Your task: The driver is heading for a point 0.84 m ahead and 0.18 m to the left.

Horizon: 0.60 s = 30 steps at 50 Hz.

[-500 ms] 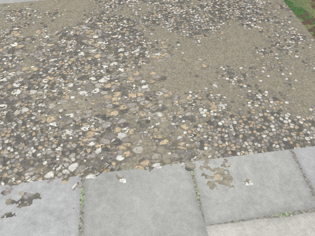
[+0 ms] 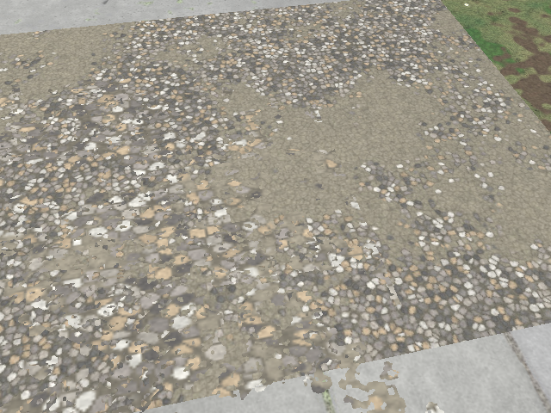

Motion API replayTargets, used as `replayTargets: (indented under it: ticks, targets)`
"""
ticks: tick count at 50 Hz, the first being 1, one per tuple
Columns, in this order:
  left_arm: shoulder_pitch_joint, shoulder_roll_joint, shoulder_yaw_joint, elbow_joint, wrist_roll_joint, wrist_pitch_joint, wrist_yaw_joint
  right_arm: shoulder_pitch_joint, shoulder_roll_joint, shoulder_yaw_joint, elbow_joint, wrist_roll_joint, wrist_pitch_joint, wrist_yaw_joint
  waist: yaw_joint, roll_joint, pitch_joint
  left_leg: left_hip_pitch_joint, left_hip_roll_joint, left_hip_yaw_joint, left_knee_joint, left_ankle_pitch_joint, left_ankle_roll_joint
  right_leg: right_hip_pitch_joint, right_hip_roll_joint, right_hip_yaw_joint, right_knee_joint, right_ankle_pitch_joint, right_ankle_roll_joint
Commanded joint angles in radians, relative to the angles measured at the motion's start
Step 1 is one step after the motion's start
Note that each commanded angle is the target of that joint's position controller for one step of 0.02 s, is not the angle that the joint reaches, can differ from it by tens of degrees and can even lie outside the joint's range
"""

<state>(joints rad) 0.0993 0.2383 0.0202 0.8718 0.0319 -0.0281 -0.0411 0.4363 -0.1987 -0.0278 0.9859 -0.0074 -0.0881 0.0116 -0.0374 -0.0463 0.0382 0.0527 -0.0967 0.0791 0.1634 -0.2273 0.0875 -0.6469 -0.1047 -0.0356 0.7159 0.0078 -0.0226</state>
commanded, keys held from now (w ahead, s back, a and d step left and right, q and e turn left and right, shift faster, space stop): w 0.22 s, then w+q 0.78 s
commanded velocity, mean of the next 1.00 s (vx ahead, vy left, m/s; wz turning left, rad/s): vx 0.50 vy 0.00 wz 0.33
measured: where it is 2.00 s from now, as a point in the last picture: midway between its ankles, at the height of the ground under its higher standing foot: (223, 297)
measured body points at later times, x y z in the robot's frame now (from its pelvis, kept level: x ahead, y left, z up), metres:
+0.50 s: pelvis +0.29 -0.04 +0.00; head +0.31 -0.04 +0.45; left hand +0.24 +0.21 -0.14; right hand +0.42 -0.27 -0.14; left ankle +0.41 +0.13 -0.68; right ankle +0.23 -0.10 -0.74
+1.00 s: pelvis +0.55 +0.05 +0.00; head +0.58 +0.08 +0.45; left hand +0.61 +0.34 -0.12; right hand +0.66 -0.21 -0.12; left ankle +0.50 +0.08 -0.74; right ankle +0.73 -0.08 -0.67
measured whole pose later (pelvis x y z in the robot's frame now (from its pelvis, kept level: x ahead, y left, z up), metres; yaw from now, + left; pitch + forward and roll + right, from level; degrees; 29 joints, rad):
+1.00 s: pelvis +0.55 +0.05 +0.00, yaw +23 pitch +1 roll +0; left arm 0.10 0.25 0.04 0.80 0.04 -0.03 -0.01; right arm 0.36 -0.26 -0.07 0.93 0.00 -0.05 0.01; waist -0.04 -0.03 0.05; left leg -0.11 -0.15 -0.06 0.30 -0.20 0.14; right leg -0.66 -0.14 0.04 0.92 -0.16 0.06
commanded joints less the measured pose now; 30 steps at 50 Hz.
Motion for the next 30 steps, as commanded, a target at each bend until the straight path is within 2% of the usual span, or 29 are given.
replayTargets:
  ticks: [1, 3, 5, 6, 7, 8, 9, 10, 11, 12, 13, 14, 16, 19, 22, 25, 28, 30]
  targets:
    - [-0.146, 0.046, 0.003, -0.095, -0.003, -0.018, 0.002, 0.064, -0.144, -0.026, -0.010, -0.005, -0.009, -0.012, -0.017, 0.099, 0.075, -0.022, 0.286, -0.112, -0.040, 0.427, 0.106, 0.006, 0.038, -0.039, -0.097, 0.021, -0.015]
    - [-0.154, 0.057, 0.006, -0.105, -0.003, -0.023, 0.005, 0.065, -0.152, -0.028, 0.003, -0.011, -0.005, -0.020, -0.008, 0.103, 0.072, 0.048, 0.312, -0.113, 0.003, 0.530, 0.102, 0.022, 0.054, -0.038, -0.138, -0.036, -0.041]
    - [-0.089, 0.072, 0.015, -0.090, -0.003, -0.032, 0.013, 0.036, -0.167, -0.031, 0.007, -0.016, -0.001, -0.026, 0.033, 0.118, 0.037, 0.084, 0.318, -0.097, 0.106, 0.766, 0.082, 0.132, 0.097, -0.053, -0.176, -0.125, -0.076]
    - [0.007, 0.090, 0.025, -0.060, -0.003, -0.037, 0.021, 0.023, -0.177, -0.033, 0.009, -0.020, 0.002, -0.027, 0.074, 0.126, -0.017, 0.088, 0.310, -0.087, 0.225, 0.890, 0.069, 0.248, 0.132, -0.063, -0.197, -0.166, -0.097]
    - [0.174, 0.111, 0.039, -0.005, 0.004, -0.047, 0.031, 0.010, -0.177, -0.032, 0.009, -0.017, 0.007, -0.025, 0.144, 0.103, -0.107, 0.035, 0.276, -0.055, 0.417, 0.882, 0.050, 0.452, 0.148, -0.070, -0.257, -0.132, -0.125]
    - [0.352, 0.178, 0.060, 0.035, 0.028, -0.054, 0.044, 0.009, -0.152, -0.022, -0.017, -0.006, 0.005, -0.022, 0.203, 0.041, -0.227, -0.164, 0.235, -0.028, 0.694, 0.597, 0.034, 0.723, -0.021, 0.109, -0.263, -0.205, -0.176]
    - [0.410, 0.284, 0.090, 0.042, 0.040, -0.049, 0.048, 0.138, -0.035, 0.001, -0.037, 0.032, 0.004, -0.008, 0.142, -0.200, -0.359, -0.560, 0.039, 0.008, 1.096, -0.140, -0.017, 1.023, -0.330, 0.631, -0.339, -0.268, -0.332]
    - [0.340, 0.227, 0.083, 0.039, -0.007, -0.035, 0.039, 0.068, -0.151, -0.029, -0.024, 0.005, 0.006, -0.016, 0.144, -0.058, -0.327, -0.664, 0.044, -0.136, 1.188, -0.266, 0.000, 0.960, -0.298, 0.724, -0.427, -0.305, -0.323]
    - [0.229, 0.177, 0.069, 0.024, -0.018, -0.036, 0.037, -0.024, -0.155, -0.034, -0.056, 0.003, 0.001, -0.014, 0.104, -0.028, -0.157, -0.707, 0.103, -0.144, 1.168, -0.174, 0.008, 0.811, -0.259, 0.530, -0.441, -0.276, -0.287]
    - [0.174, 0.113, 0.054, 0.018, -0.012, -0.045, 0.033, -0.062, -0.134, -0.028, -0.060, 0.005, -0.003, -0.011, 0.082, 0.022, -0.087, -0.675, 0.140, -0.144, 1.109, -0.108, 0.009, 0.684, -0.221, 0.412, -0.480, -0.181, -0.254]
    - [0.157, 0.083, 0.045, 0.026, -0.010, -0.054, 0.036, -0.068, -0.120, -0.030, -0.052, -0.003, 0.007, -0.009, 0.054, 0.023, -0.040, -0.628, 0.163, -0.145, 1.055, -0.083, 0.006, 0.594, -0.179, 0.317, -0.506, -0.119, -0.212]
    - [0.153, 0.056, 0.036, 0.040, -0.012, -0.061, 0.040, -0.046, -0.104, -0.027, -0.045, -0.017, 0.024, -0.002, 0.026, 0.003, -0.023, -0.574, 0.177, -0.145, 1.015, -0.066, -0.005, 0.524, -0.146, 0.241, -0.533, -0.085, -0.179]
    - [0.193, 0.060, 0.036, 0.062, -0.012, -0.080, 0.042, -0.037, -0.077, -0.025, -0.039, -0.024, 0.048, 0.011, 0.011, -0.004, -0.018, -0.551, 0.175, -0.136, 0.991, -0.042, -0.017, 0.489, -0.131, 0.169, -0.562, -0.020, -0.166]
    - [0.232, 0.088, 0.042, 0.082, -0.015, -0.095, 0.042, -0.134, -0.077, -0.027, -0.072, -0.022, 0.065, 0.022, 0.013, -0.004, 0.024, -0.654, 0.194, -0.125, 0.929, 0.058, -0.033, 0.499, -0.120, 0.072, -0.607, 0.003, -0.153]
    - [0.262, 0.077, 0.037, 0.093, -0.015, -0.094, 0.045, -0.251, -0.071, -0.023, -0.115, -0.017, 0.062, 0.028, 0.033, -0.003, 0.053, -0.715, 0.194, -0.098, 0.791, 0.170, -0.044, 0.527, -0.094, -0.016, -0.615, 0.069, -0.132]
    - [0.291, 0.082, 0.034, 0.103, -0.018, -0.093, 0.052, -0.357, -0.051, -0.009, -0.153, -0.017, 0.056, 0.034, 0.059, -0.007, 0.064, -0.686, 0.178, -0.034, 0.613, 0.253, -0.041, 0.566, -0.088, -0.086, -0.602, 0.159, -0.114]
    - [0.349, 0.092, 0.035, 0.126, -0.015, -0.086, 0.064, -0.436, -0.050, -0.003, -0.190, -0.021, 0.054, 0.038, 0.085, -0.007, 0.073, -0.685, 0.159, 0.022, 0.506, 0.236, -0.013, 0.672, -0.118, -0.124, -0.566, 0.260, -0.110]
    - [0.356, 0.103, 0.037, 0.134, -0.011, -0.076, 0.072, -0.439, -0.060, -0.007, -0.202, -0.025, 0.053, 0.038, 0.073, -0.016, 0.065, -0.661, 0.132, 0.046, 0.466, 0.166, 0.019, 0.744, -0.139, -0.149, -0.500, 0.417, -0.104]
